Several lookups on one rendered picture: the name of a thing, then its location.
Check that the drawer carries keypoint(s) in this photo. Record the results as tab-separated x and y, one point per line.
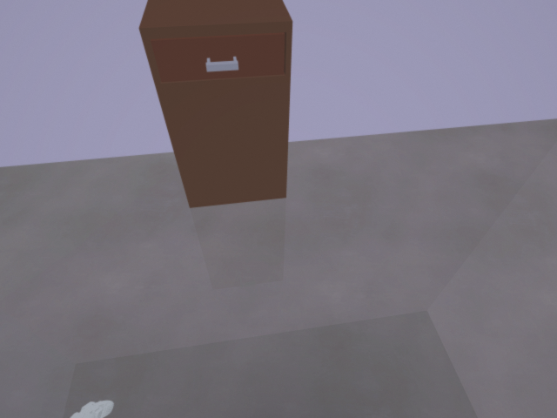
185	58

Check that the cabinet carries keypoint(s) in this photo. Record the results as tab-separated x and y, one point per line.
229	135

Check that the handle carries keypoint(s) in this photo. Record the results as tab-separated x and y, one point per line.
222	66

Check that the left robot hand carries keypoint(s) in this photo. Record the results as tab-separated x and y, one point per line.
95	410

